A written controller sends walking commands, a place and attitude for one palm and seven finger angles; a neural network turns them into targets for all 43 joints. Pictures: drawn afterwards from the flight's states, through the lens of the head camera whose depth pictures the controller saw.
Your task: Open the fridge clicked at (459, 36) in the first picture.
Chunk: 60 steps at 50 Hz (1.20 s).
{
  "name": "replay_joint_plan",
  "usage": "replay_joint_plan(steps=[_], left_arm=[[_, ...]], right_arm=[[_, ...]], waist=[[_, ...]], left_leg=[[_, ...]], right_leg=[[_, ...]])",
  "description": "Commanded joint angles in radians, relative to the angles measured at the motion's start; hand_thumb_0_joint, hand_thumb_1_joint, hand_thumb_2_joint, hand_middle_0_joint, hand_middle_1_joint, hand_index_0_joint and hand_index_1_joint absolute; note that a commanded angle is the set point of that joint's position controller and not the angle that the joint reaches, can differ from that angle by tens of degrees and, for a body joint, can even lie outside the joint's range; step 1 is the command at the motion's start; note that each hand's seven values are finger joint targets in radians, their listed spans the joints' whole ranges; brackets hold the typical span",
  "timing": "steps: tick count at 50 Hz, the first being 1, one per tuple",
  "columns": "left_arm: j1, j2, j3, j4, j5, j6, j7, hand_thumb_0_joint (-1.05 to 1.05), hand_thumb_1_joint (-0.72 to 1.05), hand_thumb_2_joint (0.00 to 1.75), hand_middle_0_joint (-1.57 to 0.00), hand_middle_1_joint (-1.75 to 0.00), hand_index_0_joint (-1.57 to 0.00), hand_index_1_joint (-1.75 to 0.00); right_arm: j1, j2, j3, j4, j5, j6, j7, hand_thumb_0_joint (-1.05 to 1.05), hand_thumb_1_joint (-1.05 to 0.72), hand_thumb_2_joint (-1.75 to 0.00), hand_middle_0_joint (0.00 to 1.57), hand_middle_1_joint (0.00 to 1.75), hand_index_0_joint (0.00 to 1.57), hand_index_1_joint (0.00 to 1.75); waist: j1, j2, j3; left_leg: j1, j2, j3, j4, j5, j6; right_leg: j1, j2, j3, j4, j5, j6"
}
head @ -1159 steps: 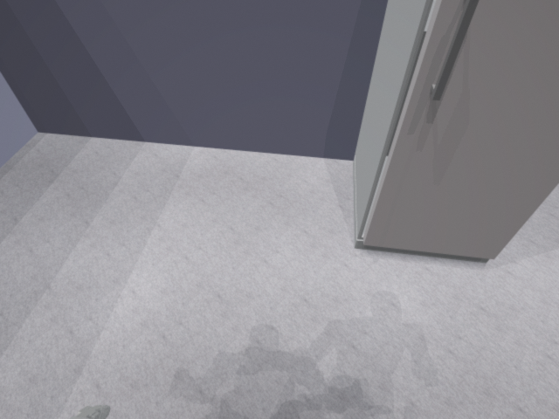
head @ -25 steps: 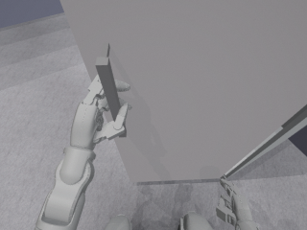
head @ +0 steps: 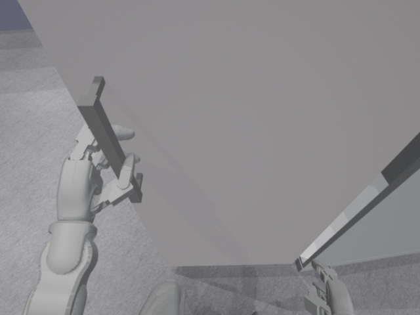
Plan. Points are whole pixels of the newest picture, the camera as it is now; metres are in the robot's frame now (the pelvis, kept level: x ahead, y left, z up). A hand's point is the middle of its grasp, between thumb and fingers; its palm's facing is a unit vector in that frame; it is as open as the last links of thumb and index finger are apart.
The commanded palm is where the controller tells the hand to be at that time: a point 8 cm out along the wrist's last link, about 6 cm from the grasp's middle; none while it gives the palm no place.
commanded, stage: stop walking and hold the door back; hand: left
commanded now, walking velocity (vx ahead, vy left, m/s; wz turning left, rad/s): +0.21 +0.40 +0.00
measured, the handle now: (120, 151) +0.33 +0.16 +0.16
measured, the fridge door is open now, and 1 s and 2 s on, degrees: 83 81 76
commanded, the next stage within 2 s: loosen the grip on the handle in 1.02 s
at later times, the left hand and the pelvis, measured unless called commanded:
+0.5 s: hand (128, 174) +0.28 +0.13 +0.17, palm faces +0.20 -0.95 -0.23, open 5.5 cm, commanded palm +0.27 +0.21 +0.15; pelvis -0.11 -0.05 -0.01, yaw +10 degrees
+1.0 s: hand (130, 161) +0.30 +0.14 +0.17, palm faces +0.12 -0.98 -0.18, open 5.4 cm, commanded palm +0.27 +0.20 +0.15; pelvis -0.13 -0.02 +0.00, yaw +2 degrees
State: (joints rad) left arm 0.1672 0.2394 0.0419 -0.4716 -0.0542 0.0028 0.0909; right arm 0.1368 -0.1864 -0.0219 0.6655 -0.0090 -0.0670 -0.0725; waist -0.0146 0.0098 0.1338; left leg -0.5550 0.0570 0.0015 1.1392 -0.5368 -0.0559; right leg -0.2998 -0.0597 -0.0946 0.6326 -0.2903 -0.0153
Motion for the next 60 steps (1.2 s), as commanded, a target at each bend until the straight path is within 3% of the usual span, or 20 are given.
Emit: replay_joint_plan(steps=[1, 12, 15, 16, 20, 21, 22, 24, 35, 36, 38, 39, 42, 44, 50, 55, 56, 57, 58, 60], left_arm=[[-0.374, 0.135, 0.118, -0.036, 0.009, -0.088, 0.059, 0.00, 0.90, 0.90, -0.45, -1.40, -0.45, -1.40], [-0.924, 0.154, 0.040, 0.433, 0.002, -0.114, 0.047, 0.00, 0.90, 0.90, -0.45, -1.40, -0.45, -1.40], [-1.100, 0.102, -0.008, 0.559, -0.006, -0.120, 0.042, 0.00, 0.90, 0.90, -0.45, -1.40, -0.45, -1.40], [-1.185, 0.211, 0.078, 0.637, 0.009, -0.116, 0.047, 0.00, 0.90, 0.90, -0.45, -1.40, -0.45, -1.40], [-1.306, 0.164, 0.052, 0.899, -0.004, -0.106, 0.019, 0.00, 0.90, 0.90, -0.45, -1.40, -0.45, -1.40], [-1.294, 0.220, 0.094, 0.964, 0.004, -0.098, 0.017, 0.00, 0.90, 0.90, -0.45, -1.40, -0.45, -1.40], [-1.304, 0.227, 0.088, 1.004, 0.001, -0.099, 0.009, 0.00, 0.90, 0.90, -0.45, -1.40, -0.45, -1.40], [-1.327, 0.276, 0.137, 0.989, -0.002, -0.104, 0.002, 0.00, 0.90, 0.90, -0.45, -1.40, -0.45, -1.40], [-1.410, 0.317, 0.209, 1.057, 0.012, -0.199, -0.030, 0.00, 0.90, 0.90, -0.45, -1.40, -0.45, -1.40], [-1.383, 0.275, 0.177, 1.031, -0.001, -0.205, -0.039, 0.00, 0.90, 0.90, -0.45, -1.40, -0.45, -1.40], [-1.425, 0.212, 0.135, 0.936, -0.015, -0.223, -0.047, 0.00, 0.90, 0.90, -0.45, -1.40, -0.45, -1.40], [-1.367, 0.183, 0.113, 0.928, -0.011, -0.218, -0.053, 0.00, 0.90, 0.90, -0.45, -1.40, -0.45, -1.40], [-1.334, 0.309, 0.195, 0.922, 0.007, -0.201, -0.035, 0.00, 0.90, 0.90, -0.45, -1.40, -0.45, -1.40], [-1.303, 0.176, 0.086, 0.864, 0.001, -0.195, -0.046, 0.00, 0.90, 0.90, -0.45, -1.40, -0.45, -1.40], [-1.213, 0.291, 0.168, 0.900, 0.013, -0.157, -0.013, 0.00, 0.90, 0.90, -0.45, -1.40, -0.45, -1.40], [-1.264, 0.270, 0.159, 0.950, -0.002, -0.151, -0.014, 0.00, 0.90, 0.90, -0.45, -1.40, -0.45, -1.40], [-1.861, 0.685, 0.378, 0.845, 0.103, -0.209, 0.016, 0.00, 0.90, 0.90, -0.45, -1.40, -0.45, -1.40], [-1.692, 0.443, 0.263, 1.079, 0.170, -0.137, -0.077, 0.00, 0.78, 0.84, -0.45, -1.40, -0.45, -1.40], [-1.594, 0.220, 0.141, 1.102, 0.091, -0.121, -0.082, 0.00, 0.66, 0.78, -0.45, -1.40, -0.45, -1.40], [-1.542, 0.236, 0.198, 1.185, 0.046, -0.149, -0.083, 0.00, 0.42, 0.67, -0.45, -1.40, -0.45, -1.40]], right_arm=[[-0.116, -0.080, 0.010, -0.151, 0.000, -0.055, -0.039, 0.00, -0.90, -0.90, 0.20, 0.30, 0.20, 0.30], [-0.069, -0.149, 0.014, -0.139, 0.026, 0.061, -0.016, 0.00, -0.90, -0.90, 0.20, 0.30, 0.20, 0.30], [-0.108, -0.162, 0.011, -0.148, 0.035, 0.061, -0.017, 0.00, -0.90, -0.90, 0.20, 0.30, 0.20, 0.30], [-0.075, -0.169, -0.005, -0.117, 0.040, 0.063, -0.018, 0.00, -0.90, -0.90, 0.20, 0.30, 0.20, 0.30], [-0.041, -0.185, -0.010, -0.111, 0.062, 0.046, -0.034, 0.00, -0.90, -0.90, 0.20, 0.30, 0.20, 0.30], [-0.008, -0.192, -0.016, -0.100, 0.059, 0.041, -0.039, 0.00, -0.90, -0.90, 0.20, 0.30, 0.20, 0.30], [-0.009, -0.176, -0.023, -0.101, 0.056, 0.045, -0.042, 0.00, -0.90, -0.90, 0.20, 0.30, 0.20, 0.30], [-0.017, -0.172, -0.026, -0.095, 0.038, 0.017, -0.046, 0.00, -0.90, -0.90, 0.20, 0.30, 0.20, 0.30], [0.060, -0.170, -0.006, -0.024, 0.026, -0.046, -0.036, 0.00, -0.90, -0.90, 0.20, 0.30, 0.20, 0.30], [0.059, -0.180, -0.012, -0.034, 0.032, -0.050, -0.035, 0.00, -0.90, -0.90, 0.20, 0.30, 0.20, 0.30], [0.050, -0.239, -0.023, -0.065, 0.029, -0.044, -0.029, 0.00, -0.90, -0.90, 0.20, 0.30, 0.20, 0.30], [0.026, -0.201, -0.021, -0.084, 0.038, -0.037, -0.012, 0.00, -0.90, -0.90, 0.20, 0.30, 0.20, 0.30], [0.040, -0.227, -0.026, -0.063, 0.043, -0.013, -0.018, 0.00, -0.90, -0.90, 0.20, 0.30, 0.20, 0.30], [0.053, -0.207, -0.012, -0.081, 0.051, -0.020, -0.017, 0.00, -0.90, -0.90, 0.20, 0.30, 0.20, 0.30], [0.071, -0.187, -0.028, -0.066, 0.047, -0.022, -0.027, 0.00, -0.90, -0.90, 0.20, 0.30, 0.20, 0.30], [0.050, -0.178, -0.007, -0.041, 0.040, -0.010, -0.044, 0.00, -0.90, -0.90, 0.20, 0.30, 0.20, 0.30], [0.170, -0.107, 0.027, -0.108, 0.029, -0.054, -0.053, 0.00, -0.90, -0.90, 0.20, 0.30, 0.20, 0.30], [0.144, -0.180, -0.068, -0.046, -0.021, -0.133, -0.008, 0.00, -0.90, -0.90, 0.20, 0.30, 0.20, 0.30], [0.211, -0.184, -0.044, -0.056, 0.011, -0.147, 0.012, 0.00, -0.90, -0.90, 0.20, 0.30, 0.20, 0.30], [0.190, -0.198, -0.035, -0.040, 0.006, -0.153, 0.035, 0.00, -0.90, -0.90, 0.20, 0.30, 0.20, 0.30]], waist=[[0.019, -0.140, -0.330], [0.021, -0.141, -0.371], [0.013, 0.320, -0.259], [0.010, 0.264, -0.267], [0.058, 0.054, -0.277], [0.057, -0.060, -0.282], [0.054, -0.265, -0.279], [0.046, -0.226, -0.288], [-0.002, -0.237, -0.385], [-0.015, -0.127, -0.357], [-0.007, 0.235, -0.283], [0.004, 0.173, -0.292], [0.031, 0.106, -0.310], [0.012, 0.158, -0.356], [0.006, -0.141, -0.392], [0.005, -0.139, -0.353], [-0.002, 0.014, -0.295], [-0.076, -0.065, -0.571], [-0.094, -0.146, -0.564], [-0.083, -0.153, -0.418]], left_leg=[[0.038, -0.023, 0.037, 0.005, -0.024, 0.013], [0.400, -0.058, 0.093, -0.778, 0.104, 0.105], [0.399, 0.273, -0.336, -0.908, -0.015, 0.298], [0.380, 0.312, -0.390, -0.932, -0.096, 0.323], [0.224, 0.135, -0.054, -0.669, -0.004, 0.176], [0.175, 0.035, 0.028, -0.519, -0.004, 0.137], [0.024, -0.057, 0.078, -0.303, -0.041, 0.088], [-0.014, -0.058, -0.045, -0.042, 0.025, 0.050], [0.428, -0.070, 0.193, -0.609, 0.151, 0.063], [0.499, -0.046, 0.152, -0.698, 0.158, 0.071], [0.489, 0.289, -0.367, -0.922, 0.138, 0.216], [0.433, 0.357, -0.444, -0.956, 0.135, 0.273], [0.384, 0.282, -0.196, -0.805, 0.320, 0.223], [0.419, 0.216, -0.060, -0.703, 0.460, 0.158], [0.244, 0.039, 0.082, -0.504, 0.252, 0.045], [0.338, 0.034, 0.040, -0.592, 0.252, 0.061], [0.345, 0.030, 0.028, -0.807, 0.204, 0.070], [0.395, -0.010, 0.054, -0.758, 0.549, 0.075], [0.407, -0.019, 0.034, -0.682, 0.592, 0.072], [0.338, -0.021, 0.028, -0.709, 0.429, 0.080]], right_leg=[[0.211, -0.313, 0.215, -0.189, 0.690, -0.156], [0.130, -0.231, 0.204, -0.280, -0.131, -0.028], [-0.178, 0.050, -0.018, 0.268, -0.168, 0.052], [-0.218, 0.033, 0.055, 0.388, -0.179, 0.042], [0.131, 0.033, 0.028, -0.030, -0.113, 0.036], [0.196, 0.009, 0.111, -0.170, -0.187, 0.021], [0.269, -0.152, 0.411, -0.331, -0.361, -0.057], [0.185, -0.315, 0.710, -0.474, -0.515, -0.140], [0.042, -0.141, 0.168, -0.302, -0.362, -0.067], [-0.011, -0.098, 0.125, -0.203, -0.333, -0.042], [-0.206, 0.091, -0.003, 0.237, -0.196, 0.031], [-0.222, 0.049, 0.099, 0.362, -0.163, 0.020], [-0.069, 0.010, 0.083, 0.108, -0.130, 0.020], [0.067, 0.058, 0.006, -0.090, -0.061, 0.018], [0.227, -0.146, 0.205, -0.210, 0.204, -0.070], [0.089, -0.134, 0.171, -0.248, 0.024, -0.035], [0.156, 0.016, 0.064, -0.103, -0.141, 0.030], [0.066, 0.071, 0.077, -0.149, 0.239, -0.033], [0.085, 0.059, 0.050, -0.116, 0.319, -0.023], [0.062, 0.066, 0.067, -0.152, 0.244, -0.015]])
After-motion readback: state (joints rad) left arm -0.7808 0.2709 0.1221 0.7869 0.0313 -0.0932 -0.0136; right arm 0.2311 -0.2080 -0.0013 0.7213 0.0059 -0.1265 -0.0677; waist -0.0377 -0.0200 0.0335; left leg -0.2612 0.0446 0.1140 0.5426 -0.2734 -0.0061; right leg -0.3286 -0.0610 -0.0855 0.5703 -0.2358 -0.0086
